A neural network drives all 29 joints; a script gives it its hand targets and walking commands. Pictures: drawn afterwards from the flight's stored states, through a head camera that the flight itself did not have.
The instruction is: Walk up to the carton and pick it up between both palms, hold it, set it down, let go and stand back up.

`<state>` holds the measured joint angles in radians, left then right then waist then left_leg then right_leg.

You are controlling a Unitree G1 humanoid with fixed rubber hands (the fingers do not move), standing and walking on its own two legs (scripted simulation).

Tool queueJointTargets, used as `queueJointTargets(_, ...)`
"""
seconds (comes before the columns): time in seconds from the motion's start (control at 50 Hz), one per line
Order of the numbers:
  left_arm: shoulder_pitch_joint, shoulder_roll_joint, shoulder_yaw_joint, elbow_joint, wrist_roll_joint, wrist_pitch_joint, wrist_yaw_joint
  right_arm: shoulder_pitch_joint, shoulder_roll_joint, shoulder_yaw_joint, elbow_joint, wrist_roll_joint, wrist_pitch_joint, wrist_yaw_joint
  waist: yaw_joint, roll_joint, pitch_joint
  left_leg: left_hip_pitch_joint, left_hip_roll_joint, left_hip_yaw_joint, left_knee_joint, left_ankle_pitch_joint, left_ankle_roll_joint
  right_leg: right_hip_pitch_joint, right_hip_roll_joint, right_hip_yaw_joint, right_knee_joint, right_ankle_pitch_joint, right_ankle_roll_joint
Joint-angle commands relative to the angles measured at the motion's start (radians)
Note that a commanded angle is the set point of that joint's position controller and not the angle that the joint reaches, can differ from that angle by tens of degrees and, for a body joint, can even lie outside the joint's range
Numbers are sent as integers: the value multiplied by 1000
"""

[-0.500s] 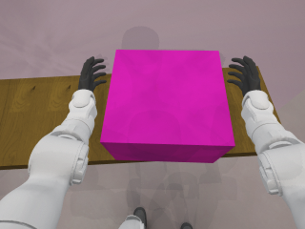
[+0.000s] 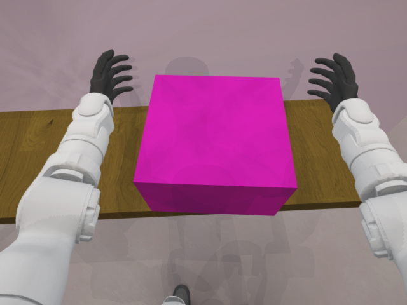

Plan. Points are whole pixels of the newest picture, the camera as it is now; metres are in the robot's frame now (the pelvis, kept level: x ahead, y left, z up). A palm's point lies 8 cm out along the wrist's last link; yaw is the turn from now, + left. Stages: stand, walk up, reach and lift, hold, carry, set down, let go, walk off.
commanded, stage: set down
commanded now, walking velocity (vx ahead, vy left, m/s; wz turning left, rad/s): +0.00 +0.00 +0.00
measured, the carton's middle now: (214, 145) +0.45 +0.03 -0.01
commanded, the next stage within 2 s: none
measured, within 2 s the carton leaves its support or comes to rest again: neither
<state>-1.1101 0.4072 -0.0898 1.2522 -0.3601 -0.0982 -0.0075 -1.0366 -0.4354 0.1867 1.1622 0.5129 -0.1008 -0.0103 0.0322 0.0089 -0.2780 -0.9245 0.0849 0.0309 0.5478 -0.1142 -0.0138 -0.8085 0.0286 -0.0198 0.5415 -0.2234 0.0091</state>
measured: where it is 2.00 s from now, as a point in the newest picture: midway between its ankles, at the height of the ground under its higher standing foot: outside the picture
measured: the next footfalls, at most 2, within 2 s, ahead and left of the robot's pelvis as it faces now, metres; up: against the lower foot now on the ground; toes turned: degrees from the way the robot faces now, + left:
none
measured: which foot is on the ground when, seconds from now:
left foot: down 0.00-1.00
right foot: down 0.00-1.00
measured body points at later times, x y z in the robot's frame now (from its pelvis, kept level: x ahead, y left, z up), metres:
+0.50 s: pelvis -0.01 +0.00 +0.01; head +0.08 +0.02 +0.45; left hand +0.42 +0.27 +0.06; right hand +0.44 -0.19 +0.06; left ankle +0.06 +0.13 -0.72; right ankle -0.01 -0.12 -0.72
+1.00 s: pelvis +0.01 +0.00 +0.02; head +0.04 +0.02 +0.47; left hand +0.35 +0.26 +0.04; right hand +0.37 -0.20 +0.04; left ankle +0.06 +0.13 -0.72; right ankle -0.01 -0.12 -0.72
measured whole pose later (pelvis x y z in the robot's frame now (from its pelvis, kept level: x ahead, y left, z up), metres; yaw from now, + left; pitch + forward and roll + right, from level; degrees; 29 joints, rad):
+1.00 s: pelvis +0.01 +0.00 +0.02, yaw +2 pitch +7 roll -1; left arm -0.41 0.33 0.02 0.81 -0.25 -0.14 -0.04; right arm -0.38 -0.29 0.09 0.83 0.41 -0.20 -0.03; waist 0.02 -0.02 -0.07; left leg -0.45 0.06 0.03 0.46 -0.14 -0.02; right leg -0.33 0.01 -0.02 0.45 -0.25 0.00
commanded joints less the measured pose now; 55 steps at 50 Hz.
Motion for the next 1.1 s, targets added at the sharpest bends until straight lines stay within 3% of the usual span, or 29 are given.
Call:
queueJointTargets(0.0,-477,224,17,-104,-8,-9,9,-535,-223,-50,-114,4,-6,3,-6,-32,-778,698,-65,6,23,253,-5,274,36,-53,-39,403,51)
queueJointTargets(0.1,-434,195,-1,-61,9,-5,-2,-478,-199,-12,-21,33,7,12,-2,3,-653,751,-60,6,-3,272,-17,266,35,-57,-82,351,44)
queueJointTargets(0.2,-312,148,9,-90,48,-37,-19,-340,-167,7,8,43,-24,14,-2,43,-545,821,-60,6,-15,316,-33,243,35,-57,-132,280,33)
queueJointTargets(0.26,-259,134,21,-154,60,-70,-24,-270,-154,-15,-41,29,-57,12,-5,70,-534,848,-62,9,-17,318,-42,226,36,-59,-152,227,25)
queueJointTargets(0.34,-277,151,31,-293,25,-99,-5,-275,-174,-97,-196,-19,-81,5,-20,93,-625,875,-61,14,-8,261,-50,192,40,-70,-150,168,18)
queueJointTargets(0.44,-191,168,74,-444,15,-89,9,-221,-185,-182,-363,-86,-83,-13,-45,74,-753,917,-62,3,25,285,-49,225,50,-68,-127,235,17)
queueJointTargets(0.52,-54,171,130,-505,50,-54,-2,-112,-171,-183,-423,-94,-78,-27,-43,37,-733,929,-70,-3,26,340,-41,304,52,-60,-120,292,30)
queueJointTargets(0.68,154,117,172,-528,106,-8,-21,91,-99,-140,-434,-74,-75,-17,-12,1,-442,921,-78,0,-36,287,-19,369,36,-44,-154,178,33)
queueJointTargets(0.82,266,93,160,-553,113,-58,-26,223,-48,-128,-455,-77,-112,-9,2,10,-269,928,-82,6,-66,238,-20,396,21,-28,-179,125,23)
queueJointTargets(1.08,570,94,155,-729,92,-155,-36,498,16,-172,-581,-148,-221,-34,-32,22,-192,957,-91,0,-50,274,-31,460,10,-7,-175,172,14)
